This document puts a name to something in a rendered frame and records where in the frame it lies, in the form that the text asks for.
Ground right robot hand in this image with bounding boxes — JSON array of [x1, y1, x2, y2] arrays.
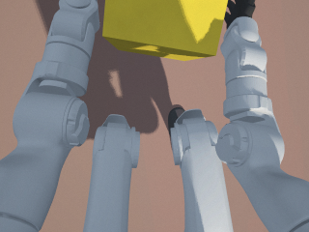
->
[[224, 0, 256, 29]]

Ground robot right foot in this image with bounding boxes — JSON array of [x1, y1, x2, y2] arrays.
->
[[168, 107, 185, 137]]

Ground right robot upper arm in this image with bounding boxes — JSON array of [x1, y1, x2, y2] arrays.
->
[[215, 120, 309, 232]]

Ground left robot upper arm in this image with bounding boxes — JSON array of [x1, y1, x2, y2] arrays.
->
[[0, 92, 90, 232]]

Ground carton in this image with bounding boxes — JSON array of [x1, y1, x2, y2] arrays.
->
[[102, 0, 228, 61]]

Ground right robot forearm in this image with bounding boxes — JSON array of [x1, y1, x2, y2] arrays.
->
[[220, 16, 281, 134]]

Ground left robot thigh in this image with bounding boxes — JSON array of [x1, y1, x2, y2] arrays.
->
[[83, 122, 140, 232]]

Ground left robot forearm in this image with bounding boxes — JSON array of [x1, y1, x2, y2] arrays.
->
[[13, 0, 100, 135]]

